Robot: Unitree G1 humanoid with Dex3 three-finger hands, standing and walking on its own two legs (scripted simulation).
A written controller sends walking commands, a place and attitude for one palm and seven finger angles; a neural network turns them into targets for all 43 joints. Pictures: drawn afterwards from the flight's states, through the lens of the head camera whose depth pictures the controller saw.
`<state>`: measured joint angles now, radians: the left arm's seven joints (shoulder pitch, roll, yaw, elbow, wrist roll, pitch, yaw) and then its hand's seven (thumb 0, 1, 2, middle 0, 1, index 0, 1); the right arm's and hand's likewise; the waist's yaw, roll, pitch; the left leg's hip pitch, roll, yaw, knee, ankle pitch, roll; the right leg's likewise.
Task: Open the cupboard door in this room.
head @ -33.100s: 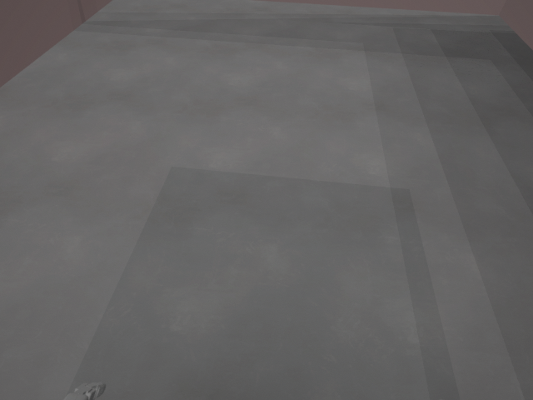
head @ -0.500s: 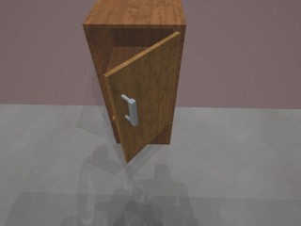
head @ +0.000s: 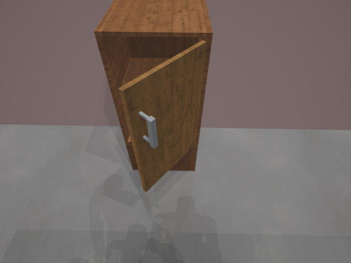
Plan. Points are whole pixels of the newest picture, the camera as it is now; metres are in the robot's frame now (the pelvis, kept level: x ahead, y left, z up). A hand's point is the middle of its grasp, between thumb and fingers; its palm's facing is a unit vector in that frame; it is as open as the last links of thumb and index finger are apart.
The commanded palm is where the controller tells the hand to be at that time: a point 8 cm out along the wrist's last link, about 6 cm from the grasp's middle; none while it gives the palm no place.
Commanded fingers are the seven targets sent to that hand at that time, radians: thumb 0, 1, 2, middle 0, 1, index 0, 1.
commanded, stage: look to check the result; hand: left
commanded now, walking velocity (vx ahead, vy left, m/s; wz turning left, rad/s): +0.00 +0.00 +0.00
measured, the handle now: (148, 130) +0.51 +0.12 -0.04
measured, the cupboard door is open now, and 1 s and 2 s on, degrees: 50 50 50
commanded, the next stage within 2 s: walk to a spot facing it in 0.62 s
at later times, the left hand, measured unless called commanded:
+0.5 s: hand out of the picture -0.02 +0.15 -0.17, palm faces +0.06 -0.98 -0.18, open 7.4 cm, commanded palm none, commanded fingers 0.00 0.90 0.90 -0.20 -0.30 -0.20 -0.30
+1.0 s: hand out of the picture -0.01 +0.17 -0.18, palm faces +0.01 -0.98 -0.19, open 7.4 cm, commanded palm none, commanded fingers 0.00 0.90 0.90 -0.20 -0.30 -0.20 -0.30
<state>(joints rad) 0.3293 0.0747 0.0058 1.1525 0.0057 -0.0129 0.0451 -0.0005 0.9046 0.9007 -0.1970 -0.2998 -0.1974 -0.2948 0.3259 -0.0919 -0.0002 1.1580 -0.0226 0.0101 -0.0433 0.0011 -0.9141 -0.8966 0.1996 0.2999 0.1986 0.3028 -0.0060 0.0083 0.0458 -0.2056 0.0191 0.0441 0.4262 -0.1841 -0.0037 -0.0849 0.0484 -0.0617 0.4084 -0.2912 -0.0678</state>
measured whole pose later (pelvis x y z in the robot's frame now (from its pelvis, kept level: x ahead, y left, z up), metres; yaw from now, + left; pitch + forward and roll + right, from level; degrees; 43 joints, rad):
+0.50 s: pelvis +0.01 +0.00 +0.00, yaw +0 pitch -2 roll +1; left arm 0.33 0.09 0.01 1.15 0.01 -0.02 0.05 0.00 0.91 0.90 -0.20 -0.30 -0.20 -0.29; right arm 0.29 -0.12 0.00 1.15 -0.02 0.01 -0.04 0.00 -0.92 -0.90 0.20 0.30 0.20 0.30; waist 0.00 0.01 0.05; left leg -0.19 0.02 0.04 0.42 -0.19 -0.01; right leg -0.07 0.05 -0.06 0.39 -0.30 -0.07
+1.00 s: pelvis +0.01 +0.00 -0.01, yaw -5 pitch -1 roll +0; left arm 0.32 0.12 0.06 1.11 0.02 0.03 0.03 0.00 0.90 0.90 -0.20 -0.30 -0.20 -0.29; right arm 0.26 -0.14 -0.04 1.10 -0.02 0.04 -0.05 0.00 -0.92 -0.90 0.20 0.30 0.20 0.30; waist 0.00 0.01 0.07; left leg -0.24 0.07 0.11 0.55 -0.27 -0.02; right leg -0.13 0.09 0.00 0.49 -0.33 -0.08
